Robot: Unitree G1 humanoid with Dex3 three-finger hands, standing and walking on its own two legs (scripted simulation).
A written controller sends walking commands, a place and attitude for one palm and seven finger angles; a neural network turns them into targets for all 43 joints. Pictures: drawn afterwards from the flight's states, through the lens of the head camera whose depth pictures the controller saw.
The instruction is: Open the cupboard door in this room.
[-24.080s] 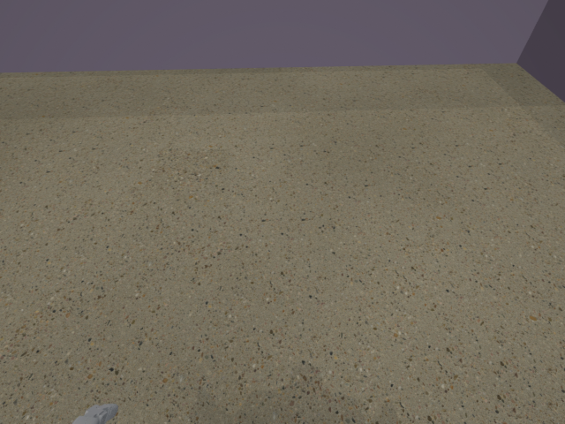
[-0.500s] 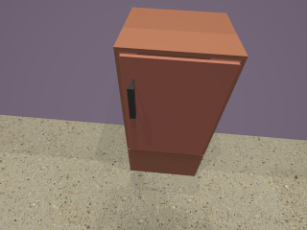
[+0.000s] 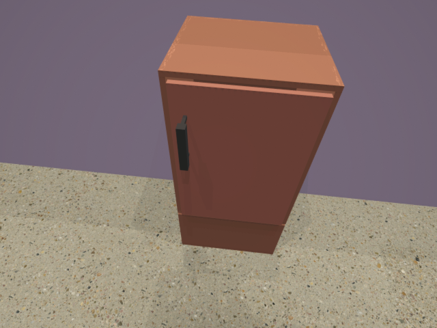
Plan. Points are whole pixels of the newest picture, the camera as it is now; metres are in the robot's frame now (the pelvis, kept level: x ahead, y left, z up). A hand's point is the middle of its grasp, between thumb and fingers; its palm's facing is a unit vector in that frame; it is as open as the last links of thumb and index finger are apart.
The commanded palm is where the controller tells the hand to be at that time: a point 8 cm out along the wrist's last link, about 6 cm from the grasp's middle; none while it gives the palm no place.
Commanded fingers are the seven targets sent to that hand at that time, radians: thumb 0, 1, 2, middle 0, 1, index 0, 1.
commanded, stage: look again from close up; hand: left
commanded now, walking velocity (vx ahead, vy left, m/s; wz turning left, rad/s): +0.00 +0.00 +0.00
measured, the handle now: (184, 143) +0.59 +0.14 -0.03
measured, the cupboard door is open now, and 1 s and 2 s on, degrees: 0 0 0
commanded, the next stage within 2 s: raise the hand with hooked fingers in 0.36 s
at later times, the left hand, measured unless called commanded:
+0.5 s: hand out of the picture +0.03 +0.13 -0.17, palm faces +0.05 -0.98 -0.19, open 7.3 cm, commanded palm +0.11 +0.18 -0.07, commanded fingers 0.00 0.83 0.87 -0.20 -0.34 -0.20 -0.34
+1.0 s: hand (138, 309) +0.17 +0.16 -0.06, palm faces +0.12 -0.99 -0.07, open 9.3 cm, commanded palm +0.17 +0.21 -0.05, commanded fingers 0.00 0.25 0.62 -0.25 -0.72 -0.25 -0.72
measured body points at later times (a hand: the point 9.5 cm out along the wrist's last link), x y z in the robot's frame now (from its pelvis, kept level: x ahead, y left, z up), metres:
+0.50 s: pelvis +0.02 -0.03 +0.00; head +0.03 -0.03 +0.45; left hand +0.03 +0.19 -0.15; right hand +0.03 -0.25 -0.16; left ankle +0.06 +0.08 -0.74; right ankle +0.01 -0.15 -0.74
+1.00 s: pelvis +0.02 -0.06 -0.10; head +0.08 -0.04 +0.34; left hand +0.16 +0.21 -0.06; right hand +0.29 -0.29 -0.14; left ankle +0.06 +0.07 -0.74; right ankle +0.01 -0.15 -0.74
